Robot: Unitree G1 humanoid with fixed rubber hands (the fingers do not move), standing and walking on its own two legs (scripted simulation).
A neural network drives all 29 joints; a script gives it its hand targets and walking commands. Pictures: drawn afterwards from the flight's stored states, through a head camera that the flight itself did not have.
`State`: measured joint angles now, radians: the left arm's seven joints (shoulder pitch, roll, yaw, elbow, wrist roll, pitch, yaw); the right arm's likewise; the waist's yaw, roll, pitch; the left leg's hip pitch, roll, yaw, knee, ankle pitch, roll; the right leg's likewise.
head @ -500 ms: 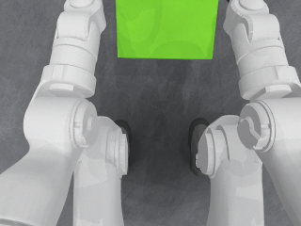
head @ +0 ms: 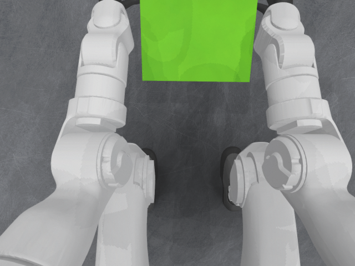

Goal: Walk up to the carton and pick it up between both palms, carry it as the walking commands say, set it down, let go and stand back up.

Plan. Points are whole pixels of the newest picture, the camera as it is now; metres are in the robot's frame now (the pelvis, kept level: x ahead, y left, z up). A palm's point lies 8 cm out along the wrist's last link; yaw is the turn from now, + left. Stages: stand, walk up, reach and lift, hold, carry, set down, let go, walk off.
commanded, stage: reach and lift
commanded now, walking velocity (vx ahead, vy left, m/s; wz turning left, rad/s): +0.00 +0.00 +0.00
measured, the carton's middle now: (193, 15) +0.57 +0.00 -0.21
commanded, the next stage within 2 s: none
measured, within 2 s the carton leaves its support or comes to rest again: neither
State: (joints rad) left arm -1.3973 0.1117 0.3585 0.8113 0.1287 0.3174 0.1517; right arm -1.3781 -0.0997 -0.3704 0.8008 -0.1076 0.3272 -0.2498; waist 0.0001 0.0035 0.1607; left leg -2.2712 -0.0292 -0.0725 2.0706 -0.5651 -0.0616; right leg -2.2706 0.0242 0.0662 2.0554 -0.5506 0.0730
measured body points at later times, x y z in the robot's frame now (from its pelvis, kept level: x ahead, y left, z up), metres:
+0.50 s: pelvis +0.00 +0.00 +0.04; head +0.32 +0.00 +0.36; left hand +0.55 +0.13 -0.06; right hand +0.54 -0.14 -0.06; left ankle +0.10 +0.14 -0.37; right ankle +0.11 -0.14 -0.37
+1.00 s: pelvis +0.00 +0.00 +0.08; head +0.28 +0.00 +0.44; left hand +0.52 +0.13 +0.02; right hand +0.52 -0.13 +0.01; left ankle +0.10 +0.14 -0.37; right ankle +0.11 -0.14 -0.37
